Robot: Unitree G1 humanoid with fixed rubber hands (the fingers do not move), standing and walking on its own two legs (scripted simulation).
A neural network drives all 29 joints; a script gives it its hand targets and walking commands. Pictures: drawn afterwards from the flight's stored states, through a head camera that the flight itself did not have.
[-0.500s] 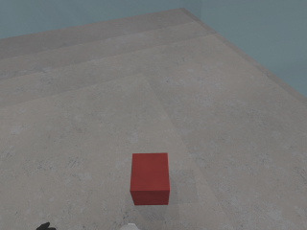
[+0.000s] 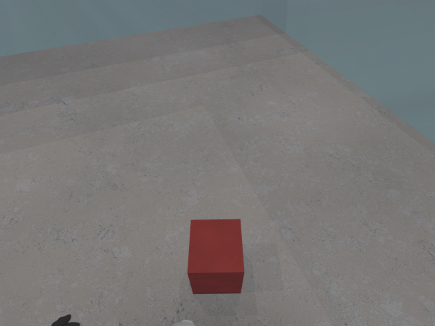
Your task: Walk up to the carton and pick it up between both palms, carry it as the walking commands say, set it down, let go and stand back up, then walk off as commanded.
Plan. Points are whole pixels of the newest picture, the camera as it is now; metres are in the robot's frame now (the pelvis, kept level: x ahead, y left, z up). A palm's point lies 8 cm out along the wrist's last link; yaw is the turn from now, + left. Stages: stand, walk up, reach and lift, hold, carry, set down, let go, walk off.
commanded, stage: walk up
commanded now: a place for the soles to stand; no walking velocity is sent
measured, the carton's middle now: (216, 257) +0.50 +0.05 -0.60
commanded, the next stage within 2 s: reach and lift in 0.92 s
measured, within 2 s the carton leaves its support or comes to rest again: neither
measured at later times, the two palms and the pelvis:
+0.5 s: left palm out of the picture +0.10 +0.34 -0.09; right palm out of the picture +0.08 -0.33 -0.06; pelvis +0.00 +0.01 +0.00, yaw +0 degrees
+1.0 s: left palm out of the picture +0.12 +0.33 -0.08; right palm out of the picture +0.10 -0.33 -0.07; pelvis +0.01 +0.00 +0.00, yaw +0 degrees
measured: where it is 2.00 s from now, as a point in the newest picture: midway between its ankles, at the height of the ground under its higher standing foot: outside the picture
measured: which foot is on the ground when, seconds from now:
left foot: down 0.00-1.00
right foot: down 0.00-1.00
